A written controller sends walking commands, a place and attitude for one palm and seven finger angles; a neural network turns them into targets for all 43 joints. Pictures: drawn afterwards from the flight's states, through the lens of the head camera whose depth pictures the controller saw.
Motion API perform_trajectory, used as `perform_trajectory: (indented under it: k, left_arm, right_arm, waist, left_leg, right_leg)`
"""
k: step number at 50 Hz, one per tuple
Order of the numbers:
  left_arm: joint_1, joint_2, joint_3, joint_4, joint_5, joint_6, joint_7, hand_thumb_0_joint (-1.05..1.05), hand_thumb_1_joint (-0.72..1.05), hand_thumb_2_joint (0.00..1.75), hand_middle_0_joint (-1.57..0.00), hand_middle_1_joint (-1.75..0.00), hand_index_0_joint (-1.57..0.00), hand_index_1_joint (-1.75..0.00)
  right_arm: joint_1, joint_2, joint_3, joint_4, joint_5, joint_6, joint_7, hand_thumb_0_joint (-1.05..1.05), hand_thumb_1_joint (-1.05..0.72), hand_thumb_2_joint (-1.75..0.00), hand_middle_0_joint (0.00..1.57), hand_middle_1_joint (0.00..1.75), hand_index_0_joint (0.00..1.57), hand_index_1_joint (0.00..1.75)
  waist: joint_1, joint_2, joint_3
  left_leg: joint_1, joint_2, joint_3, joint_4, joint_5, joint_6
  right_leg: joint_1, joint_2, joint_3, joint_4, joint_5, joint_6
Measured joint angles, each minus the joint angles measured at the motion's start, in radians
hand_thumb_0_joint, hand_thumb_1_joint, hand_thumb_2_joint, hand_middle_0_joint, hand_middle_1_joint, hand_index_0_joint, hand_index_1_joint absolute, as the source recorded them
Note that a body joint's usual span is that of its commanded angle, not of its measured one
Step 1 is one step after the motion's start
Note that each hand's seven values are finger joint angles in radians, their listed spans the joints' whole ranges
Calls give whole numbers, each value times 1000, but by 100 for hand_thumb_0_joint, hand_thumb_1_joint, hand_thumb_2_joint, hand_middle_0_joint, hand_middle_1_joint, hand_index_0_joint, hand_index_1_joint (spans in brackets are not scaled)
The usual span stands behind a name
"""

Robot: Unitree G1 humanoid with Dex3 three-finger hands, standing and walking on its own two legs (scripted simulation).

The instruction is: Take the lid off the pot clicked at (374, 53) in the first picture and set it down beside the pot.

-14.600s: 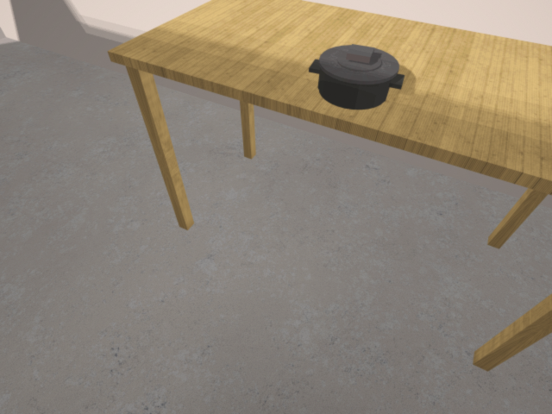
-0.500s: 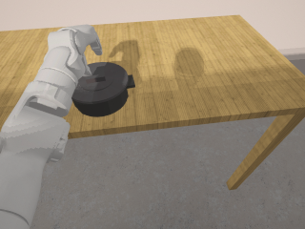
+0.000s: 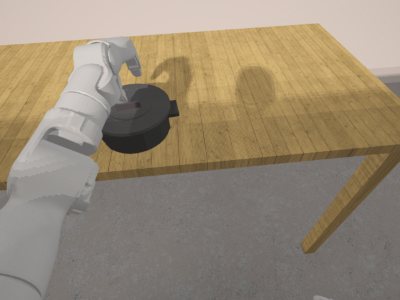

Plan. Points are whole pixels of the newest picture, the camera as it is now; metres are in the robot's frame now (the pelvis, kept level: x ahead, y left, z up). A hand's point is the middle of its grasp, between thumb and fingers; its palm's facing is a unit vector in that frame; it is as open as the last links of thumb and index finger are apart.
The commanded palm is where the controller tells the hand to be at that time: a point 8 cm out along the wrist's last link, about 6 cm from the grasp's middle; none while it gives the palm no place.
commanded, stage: move the open hand above the knob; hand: left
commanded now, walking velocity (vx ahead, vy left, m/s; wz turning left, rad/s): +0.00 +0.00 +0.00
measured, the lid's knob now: (128, 99) +0.51 +0.15 +0.15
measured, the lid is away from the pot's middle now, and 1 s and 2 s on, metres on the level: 0.00 0.00 0.00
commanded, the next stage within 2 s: lower the open fingers around the knob in 1.62 s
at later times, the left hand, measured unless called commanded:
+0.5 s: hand (116, 82) +0.48 +0.15 +0.21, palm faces -0.29 -0.08 -0.95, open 10.4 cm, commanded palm +0.47 +0.15 +0.27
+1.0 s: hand (123, 79) +0.48 +0.14 +0.22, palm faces -0.29 -0.08 -0.95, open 10.4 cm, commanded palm +0.47 +0.15 +0.27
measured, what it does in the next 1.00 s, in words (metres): stands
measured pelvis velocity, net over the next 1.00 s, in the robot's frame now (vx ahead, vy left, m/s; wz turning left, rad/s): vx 0.01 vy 0.00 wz -0.01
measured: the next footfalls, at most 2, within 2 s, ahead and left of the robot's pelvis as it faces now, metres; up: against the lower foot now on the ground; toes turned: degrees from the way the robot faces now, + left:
none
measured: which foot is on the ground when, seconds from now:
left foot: down 0.00-1.00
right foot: down 0.00-1.00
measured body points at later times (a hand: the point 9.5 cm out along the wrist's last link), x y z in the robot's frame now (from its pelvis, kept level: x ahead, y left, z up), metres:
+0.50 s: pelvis +0.01 +0.00 +0.00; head +0.03 -0.02 +0.45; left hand +0.49 +0.15 +0.26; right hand +0.09 -0.27 -0.13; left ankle +0.03 +0.11 -0.74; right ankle -0.06 -0.13 -0.74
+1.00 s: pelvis +0.01 +0.00 +0.00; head +0.02 -0.02 +0.45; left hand +0.49 +0.14 +0.27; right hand +0.08 -0.27 -0.13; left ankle +0.03 +0.11 -0.74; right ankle -0.06 -0.13 -0.74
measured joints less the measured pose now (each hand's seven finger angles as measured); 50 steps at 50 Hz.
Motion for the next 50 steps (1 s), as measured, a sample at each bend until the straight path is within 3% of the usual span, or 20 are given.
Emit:
perform_trajectory:
  k: [15, 35, 50]
  left_arm:
    - [28, 40, 7, -47, -3, -19, -14, 0, -20, 116, -75, -19, -74, -19]
    - [12, 0, -22, -39, -7, 8, -10, 0, -20, 116, -74, -19, -74, -19]
    - [-12, -2, 10, 14, 8, 2, 5, 0, -20, 116, -74, -19, -74, -19]
  right_arm:
    - [22, -6, -9, -2, -2, 3, -3, 1, -91, -90, 21, 30, 20, 30]
    - [-2, 7, -1, -3, -1, 1, 4, 1, -91, -90, 21, 30, 20, 30]
    - [19, 2, 0, 7, -6, 0, -3, 1, -91, -90, 21, 30, 20, 30]
  waist:
    - [-3, -6, 3]
    - [7, 1, 2]
    - [-9, 0, -3]
  left_leg:
    - [1, 6, 3, 2, -9, -3]
    - [-5, -4, 0, 4, -8, 2]
    - [-4, 2, 7, -6, -4, -1]
  right_leg:
    - [4, 5, 4, -9, -2, -3]
    - [-1, -4, 0, -5, -4, 2]
    - [-7, 2, 9, -7, 0, -1]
